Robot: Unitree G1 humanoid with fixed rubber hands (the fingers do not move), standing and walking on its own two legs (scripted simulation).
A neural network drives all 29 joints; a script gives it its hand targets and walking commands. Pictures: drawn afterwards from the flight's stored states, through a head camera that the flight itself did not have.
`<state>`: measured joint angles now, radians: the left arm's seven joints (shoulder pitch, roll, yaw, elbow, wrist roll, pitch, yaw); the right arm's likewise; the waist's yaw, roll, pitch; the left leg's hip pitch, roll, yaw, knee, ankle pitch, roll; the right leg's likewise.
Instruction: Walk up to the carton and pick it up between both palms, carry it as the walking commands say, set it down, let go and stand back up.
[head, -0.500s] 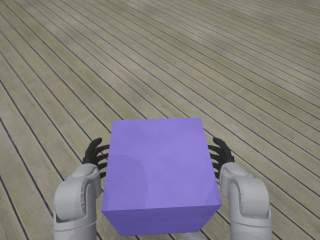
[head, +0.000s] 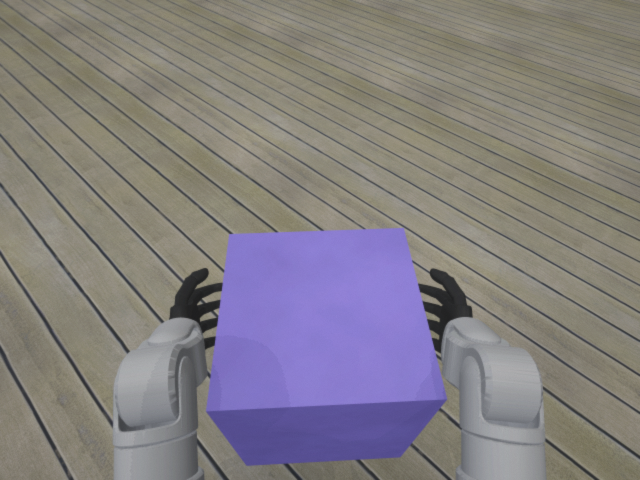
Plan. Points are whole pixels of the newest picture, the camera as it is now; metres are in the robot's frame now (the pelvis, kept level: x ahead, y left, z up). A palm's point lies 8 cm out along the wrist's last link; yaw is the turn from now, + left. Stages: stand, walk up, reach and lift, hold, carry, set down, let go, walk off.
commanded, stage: carry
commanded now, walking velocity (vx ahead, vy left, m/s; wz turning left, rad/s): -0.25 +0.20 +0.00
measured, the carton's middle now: (320, 353) +0.28 -0.01 +0.01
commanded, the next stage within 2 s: none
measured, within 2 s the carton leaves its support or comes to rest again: neither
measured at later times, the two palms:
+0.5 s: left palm out of the picture +0.10 +0.28 +0.10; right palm out of the picture +0.10 -0.02 +0.10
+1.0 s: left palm out of the picture -0.07 +0.48 +0.09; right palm out of the picture +0.04 +0.20 +0.10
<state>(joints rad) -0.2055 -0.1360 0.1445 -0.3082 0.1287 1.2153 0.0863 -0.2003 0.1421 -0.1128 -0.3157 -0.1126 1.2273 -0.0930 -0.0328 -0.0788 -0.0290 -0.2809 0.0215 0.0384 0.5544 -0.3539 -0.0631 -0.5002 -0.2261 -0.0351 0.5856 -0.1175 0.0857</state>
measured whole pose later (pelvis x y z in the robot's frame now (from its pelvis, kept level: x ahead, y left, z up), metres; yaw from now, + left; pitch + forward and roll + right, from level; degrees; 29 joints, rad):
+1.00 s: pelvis -0.26 +0.24 +0.02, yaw +19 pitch +6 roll -2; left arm -0.15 -0.13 0.13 -0.36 0.09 1.17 0.11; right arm -0.14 0.13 -0.07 -0.35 -0.12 1.18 -0.08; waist 0.02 0.01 -0.08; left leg -0.44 -0.08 -0.02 0.41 -0.06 0.09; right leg -0.49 -0.03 -0.06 0.86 -0.44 0.10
